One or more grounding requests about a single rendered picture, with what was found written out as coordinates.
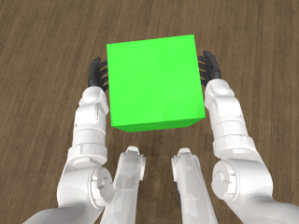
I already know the robot right forearm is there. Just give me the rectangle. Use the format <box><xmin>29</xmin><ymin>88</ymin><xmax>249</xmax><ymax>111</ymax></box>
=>
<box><xmin>204</xmin><ymin>78</ymin><xmax>273</xmax><ymax>191</ymax></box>

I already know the carton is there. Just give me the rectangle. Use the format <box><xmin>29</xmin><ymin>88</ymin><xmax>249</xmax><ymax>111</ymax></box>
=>
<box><xmin>107</xmin><ymin>35</ymin><xmax>206</xmax><ymax>133</ymax></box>

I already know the robot right upper arm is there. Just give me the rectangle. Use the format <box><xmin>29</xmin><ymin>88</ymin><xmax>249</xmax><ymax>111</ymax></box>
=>
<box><xmin>211</xmin><ymin>158</ymin><xmax>299</xmax><ymax>224</ymax></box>

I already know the robot left upper arm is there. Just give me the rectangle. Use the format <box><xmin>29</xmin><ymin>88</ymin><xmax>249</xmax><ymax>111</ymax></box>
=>
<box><xmin>22</xmin><ymin>165</ymin><xmax>115</xmax><ymax>224</ymax></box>

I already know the robot right foot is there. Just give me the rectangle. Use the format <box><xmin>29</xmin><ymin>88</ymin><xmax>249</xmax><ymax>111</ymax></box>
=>
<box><xmin>175</xmin><ymin>181</ymin><xmax>181</xmax><ymax>208</ymax></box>

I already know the left robot thigh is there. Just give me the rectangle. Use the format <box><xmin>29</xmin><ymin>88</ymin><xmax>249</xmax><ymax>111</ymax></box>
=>
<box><xmin>100</xmin><ymin>150</ymin><xmax>147</xmax><ymax>224</ymax></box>

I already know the robot left forearm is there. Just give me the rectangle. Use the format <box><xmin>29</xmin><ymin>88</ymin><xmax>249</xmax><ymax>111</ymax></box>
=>
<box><xmin>57</xmin><ymin>86</ymin><xmax>109</xmax><ymax>202</ymax></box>

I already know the left robot hand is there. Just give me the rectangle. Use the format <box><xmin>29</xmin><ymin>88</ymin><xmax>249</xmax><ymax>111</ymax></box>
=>
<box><xmin>88</xmin><ymin>57</ymin><xmax>109</xmax><ymax>92</ymax></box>

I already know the right robot hand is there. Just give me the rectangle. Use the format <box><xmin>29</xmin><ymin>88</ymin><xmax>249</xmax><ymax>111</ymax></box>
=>
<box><xmin>197</xmin><ymin>50</ymin><xmax>221</xmax><ymax>88</ymax></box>

